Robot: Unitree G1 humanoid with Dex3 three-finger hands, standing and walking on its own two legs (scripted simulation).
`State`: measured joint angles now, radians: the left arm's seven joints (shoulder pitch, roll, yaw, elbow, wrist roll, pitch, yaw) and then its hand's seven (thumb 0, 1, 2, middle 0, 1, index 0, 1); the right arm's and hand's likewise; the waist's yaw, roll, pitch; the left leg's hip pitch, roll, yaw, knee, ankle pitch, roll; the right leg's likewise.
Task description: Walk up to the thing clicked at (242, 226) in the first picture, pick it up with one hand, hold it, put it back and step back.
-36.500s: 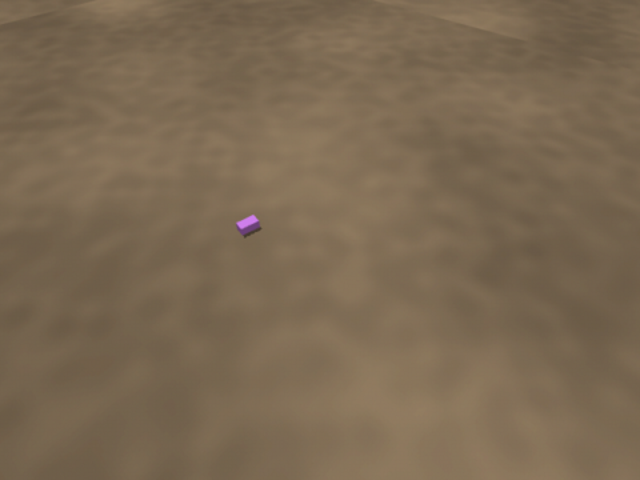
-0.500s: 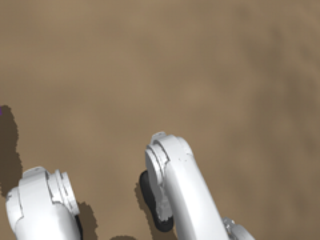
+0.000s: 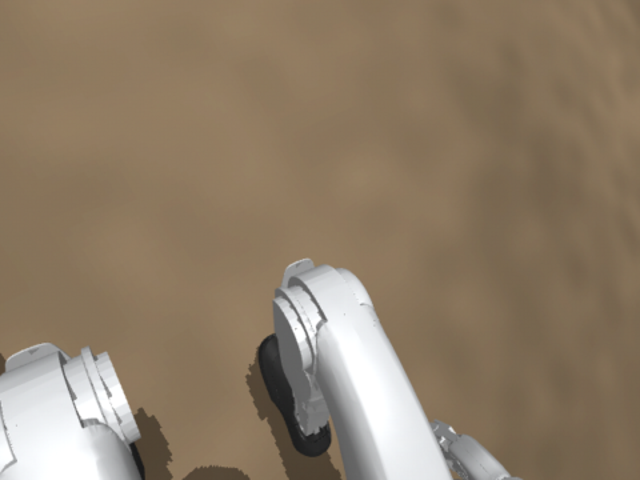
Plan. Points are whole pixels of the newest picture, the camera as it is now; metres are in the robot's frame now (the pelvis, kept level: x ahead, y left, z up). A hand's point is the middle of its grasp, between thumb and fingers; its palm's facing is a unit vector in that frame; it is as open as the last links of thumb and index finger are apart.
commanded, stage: rest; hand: left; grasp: from above
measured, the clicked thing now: out of the picture +0.47 +0.32 -0.27
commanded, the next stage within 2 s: open in 0.54 s
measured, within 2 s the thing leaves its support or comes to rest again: rests again in 0.22 s
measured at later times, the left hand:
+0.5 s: hand out of the picture +0.46 +0.32 -0.24, palm faces -0.45 -0.13 -0.88, open 7.5 cm
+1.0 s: hand out of the picture +0.46 +0.32 -0.25, palm faces -0.43 -0.12 -0.89, open 9.0 cm
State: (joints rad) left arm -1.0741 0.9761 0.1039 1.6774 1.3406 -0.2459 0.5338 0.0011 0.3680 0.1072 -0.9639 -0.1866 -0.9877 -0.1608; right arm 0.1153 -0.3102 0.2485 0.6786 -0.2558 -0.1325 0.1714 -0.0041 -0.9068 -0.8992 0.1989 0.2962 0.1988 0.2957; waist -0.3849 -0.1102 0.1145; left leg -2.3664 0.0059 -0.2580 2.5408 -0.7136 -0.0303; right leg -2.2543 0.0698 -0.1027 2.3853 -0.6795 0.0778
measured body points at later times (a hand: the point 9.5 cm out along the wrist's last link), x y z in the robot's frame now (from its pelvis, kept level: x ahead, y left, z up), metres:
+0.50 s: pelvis +0.00 +0.00 +0.00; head +0.27 +0.13 +0.33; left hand +0.48 +0.32 -0.19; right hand +0.05 -0.25 -0.06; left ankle +0.06 +0.13 -0.27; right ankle +0.11 -0.13 -0.27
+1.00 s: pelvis +0.00 +0.00 +0.00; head +0.27 +0.13 +0.33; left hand +0.48 +0.32 -0.19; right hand +0.05 -0.25 -0.05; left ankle +0.06 +0.13 -0.27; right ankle +0.11 -0.13 -0.27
